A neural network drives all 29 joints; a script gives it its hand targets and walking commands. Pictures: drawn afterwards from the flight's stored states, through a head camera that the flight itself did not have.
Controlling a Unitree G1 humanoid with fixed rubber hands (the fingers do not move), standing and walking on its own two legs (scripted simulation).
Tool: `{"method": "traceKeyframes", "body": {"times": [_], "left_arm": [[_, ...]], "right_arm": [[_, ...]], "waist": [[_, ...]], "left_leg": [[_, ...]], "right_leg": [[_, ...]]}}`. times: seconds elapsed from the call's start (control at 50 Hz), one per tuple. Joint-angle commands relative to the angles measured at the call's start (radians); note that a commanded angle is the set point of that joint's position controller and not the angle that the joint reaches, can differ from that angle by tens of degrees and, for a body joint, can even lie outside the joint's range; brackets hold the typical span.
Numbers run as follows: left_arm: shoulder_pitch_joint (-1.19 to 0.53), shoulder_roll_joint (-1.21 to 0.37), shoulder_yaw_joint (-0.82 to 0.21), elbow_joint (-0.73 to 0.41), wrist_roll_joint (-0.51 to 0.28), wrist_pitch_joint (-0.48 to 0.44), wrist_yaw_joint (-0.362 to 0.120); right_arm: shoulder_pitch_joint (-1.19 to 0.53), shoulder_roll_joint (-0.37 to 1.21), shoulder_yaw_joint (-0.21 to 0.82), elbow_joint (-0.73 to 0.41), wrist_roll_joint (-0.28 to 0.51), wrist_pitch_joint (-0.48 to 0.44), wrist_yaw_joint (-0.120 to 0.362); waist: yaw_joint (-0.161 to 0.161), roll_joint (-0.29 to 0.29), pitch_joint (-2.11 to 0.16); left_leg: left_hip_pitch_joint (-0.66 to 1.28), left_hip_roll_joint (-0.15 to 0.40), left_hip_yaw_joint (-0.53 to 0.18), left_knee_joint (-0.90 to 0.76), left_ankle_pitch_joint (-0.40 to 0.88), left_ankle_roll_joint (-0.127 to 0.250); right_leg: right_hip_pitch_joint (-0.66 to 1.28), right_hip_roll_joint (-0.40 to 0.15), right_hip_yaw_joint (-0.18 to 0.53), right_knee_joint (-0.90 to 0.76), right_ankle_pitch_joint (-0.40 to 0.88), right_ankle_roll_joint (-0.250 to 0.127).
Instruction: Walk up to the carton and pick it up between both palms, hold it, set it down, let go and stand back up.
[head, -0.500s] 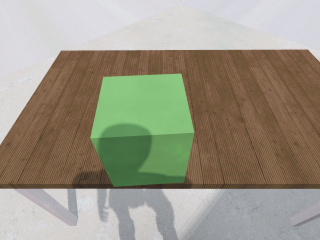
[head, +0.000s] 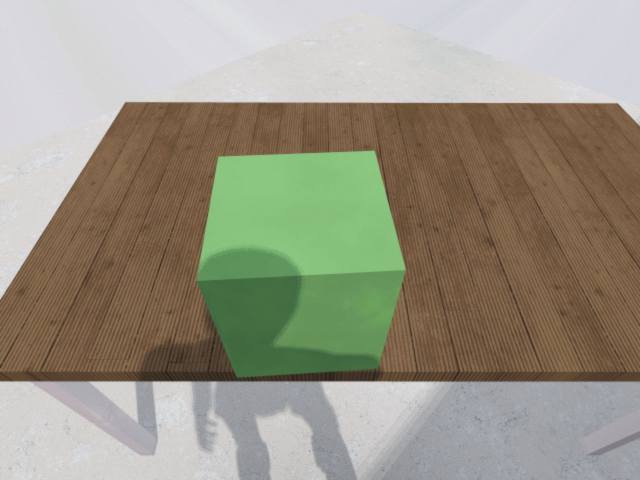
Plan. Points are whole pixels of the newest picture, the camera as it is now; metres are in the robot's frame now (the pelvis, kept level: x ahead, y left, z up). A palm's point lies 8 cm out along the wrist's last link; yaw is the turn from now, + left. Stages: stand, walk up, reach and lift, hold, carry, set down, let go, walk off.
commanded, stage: stand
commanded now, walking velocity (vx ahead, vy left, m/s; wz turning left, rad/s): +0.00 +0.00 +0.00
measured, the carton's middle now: (302, 269) +0.38 +0.03 +0.03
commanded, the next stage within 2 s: none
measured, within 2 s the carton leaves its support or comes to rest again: neither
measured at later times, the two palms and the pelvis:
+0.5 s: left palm out of the picture -0.02 +0.21 -0.15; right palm out of the picture -0.04 -0.17 -0.15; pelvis +0.01 +0.02 +0.00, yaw +0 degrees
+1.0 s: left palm out of the picture +0.00 +0.22 -0.16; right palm out of the picture -0.03 -0.17 -0.15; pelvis +0.03 +0.03 +0.00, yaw +0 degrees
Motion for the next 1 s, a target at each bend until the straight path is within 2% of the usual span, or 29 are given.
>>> {"method": "traceKeyframes", "body": {"times": [0.0,0.7,0.78,0.98], "left_arm": [[0.068,0.069,0.004,-0.016,-0.001,-0.010,0.004],[0.061,0.066,-0.010,0.015,-0.007,-0.002,0.012],[0.055,0.066,-0.008,0.006,-0.003,0.004,0.013],[0.058,0.065,-0.009,0.003,-0.004,0.006,0.014]], "right_arm": [[0.110,-0.075,-0.008,-0.004,0.001,-0.008,-0.006],[0.146,-0.077,-0.001,-0.004,0.006,-0.017,-0.009],[0.145,-0.089,-0.003,-0.018,0.005,-0.019,-0.012],[0.159,-0.089,-0.004,-0.029,0.005,-0.019,-0.013]], "waist": [[-0.002,-0.021,0.090],[-0.002,-0.011,0.091],[-0.005,0.000,0.086],[-0.006,-0.002,0.103]], "left_leg": [[-0.002,0.116,-0.133,-0.122,0.095,0.017],[0.043,0.127,-0.123,-0.099,0.322,0.028],[0.053,0.145,-0.119,-0.102,0.357,0.034],[0.049,0.138,-0.105,-0.084,0.397,0.031]], "right_leg": [[-0.092,-0.057,0.030,-0.076,0.165,-0.042],[-0.071,-0.070,-0.008,-0.036,0.196,-0.019],[-0.081,-0.064,-0.042,-0.023,0.144,-0.017],[-0.077,-0.071,-0.049,-0.017,0.176,-0.018]]}}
